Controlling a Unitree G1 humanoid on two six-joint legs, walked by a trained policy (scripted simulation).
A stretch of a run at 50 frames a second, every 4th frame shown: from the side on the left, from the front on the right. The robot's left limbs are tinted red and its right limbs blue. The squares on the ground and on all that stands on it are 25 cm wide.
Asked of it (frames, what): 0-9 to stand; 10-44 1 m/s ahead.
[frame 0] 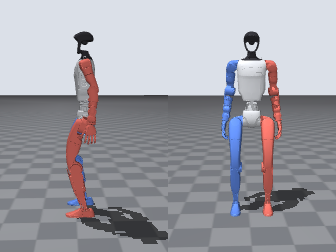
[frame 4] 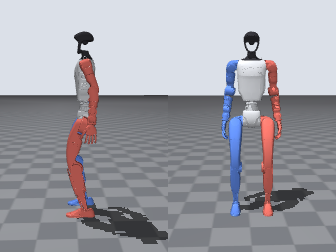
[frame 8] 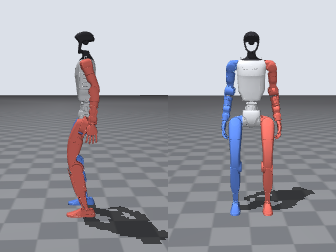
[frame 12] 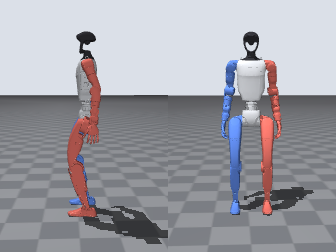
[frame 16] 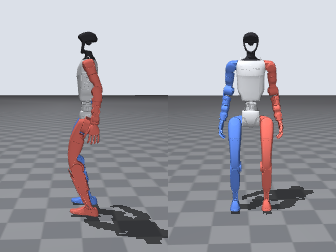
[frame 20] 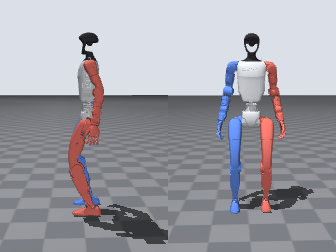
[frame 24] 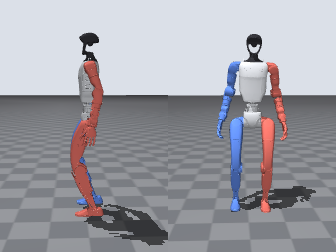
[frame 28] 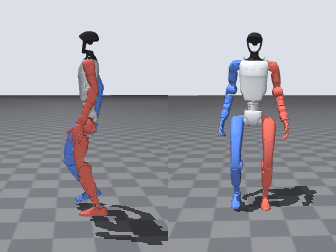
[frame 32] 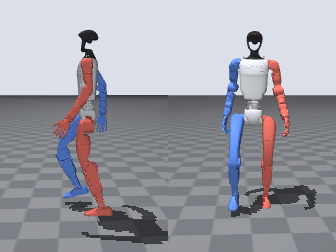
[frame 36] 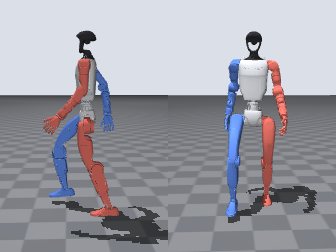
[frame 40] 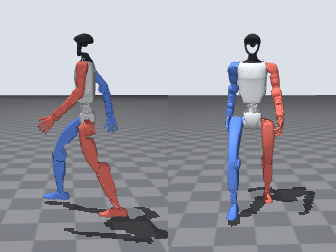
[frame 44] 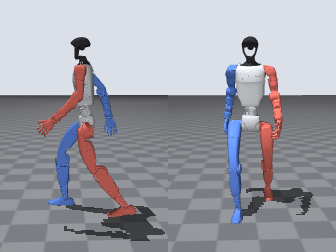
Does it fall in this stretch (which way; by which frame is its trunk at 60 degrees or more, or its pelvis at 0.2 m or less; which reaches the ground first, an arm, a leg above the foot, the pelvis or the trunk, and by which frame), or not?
no
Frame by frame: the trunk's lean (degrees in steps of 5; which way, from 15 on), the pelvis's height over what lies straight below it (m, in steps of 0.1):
0: 0, 0.8
4: 0, 0.8
8: 0, 0.8
12: 0, 0.8
16: 0, 0.8
20: 0, 0.8
24: 0, 0.8
28: 0, 0.8
32: 0, 0.8
36: 0, 0.8
40: 0, 0.8
44: 5, 0.7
